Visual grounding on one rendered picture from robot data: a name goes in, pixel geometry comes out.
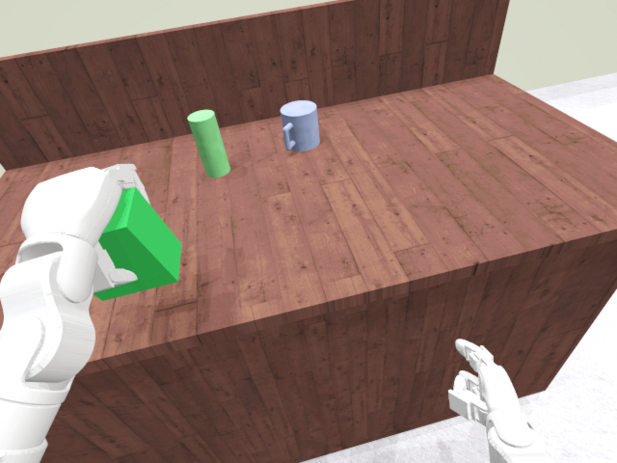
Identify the robot left forearm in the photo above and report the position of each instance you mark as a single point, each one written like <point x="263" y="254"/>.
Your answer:
<point x="47" y="337"/>

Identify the table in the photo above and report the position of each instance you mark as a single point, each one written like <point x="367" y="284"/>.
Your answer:
<point x="320" y="292"/>

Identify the sponge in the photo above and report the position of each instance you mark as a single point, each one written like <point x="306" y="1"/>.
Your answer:
<point x="138" y="240"/>

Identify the robot right forearm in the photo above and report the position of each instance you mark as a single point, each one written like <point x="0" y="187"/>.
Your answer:
<point x="512" y="438"/>

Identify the right robot hand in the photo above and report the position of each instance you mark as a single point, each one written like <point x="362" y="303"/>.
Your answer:
<point x="475" y="397"/>

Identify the left robot hand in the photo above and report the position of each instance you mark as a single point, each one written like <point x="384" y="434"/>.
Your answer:
<point x="81" y="204"/>

